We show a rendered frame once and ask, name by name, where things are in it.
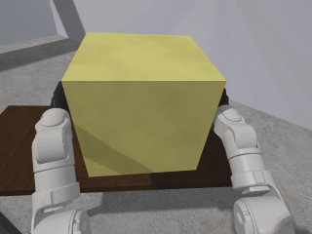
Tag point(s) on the left robot forearm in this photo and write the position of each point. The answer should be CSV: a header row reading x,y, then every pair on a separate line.
x,y
53,164

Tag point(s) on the robot left upper arm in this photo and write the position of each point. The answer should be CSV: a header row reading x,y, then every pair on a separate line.
x,y
74,221

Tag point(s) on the left robot hand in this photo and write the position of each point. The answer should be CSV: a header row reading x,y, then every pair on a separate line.
x,y
59,99

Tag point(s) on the right robot forearm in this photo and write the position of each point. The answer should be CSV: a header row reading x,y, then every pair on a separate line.
x,y
248,169

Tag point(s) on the right robot hand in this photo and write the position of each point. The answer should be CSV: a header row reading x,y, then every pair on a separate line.
x,y
224,100

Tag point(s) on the carton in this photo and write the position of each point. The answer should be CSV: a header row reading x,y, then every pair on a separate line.
x,y
141,103

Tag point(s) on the robot right upper arm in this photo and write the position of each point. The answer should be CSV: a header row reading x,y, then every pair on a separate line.
x,y
261,215

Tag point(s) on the table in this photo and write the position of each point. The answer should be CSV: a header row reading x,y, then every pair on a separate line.
x,y
17,132

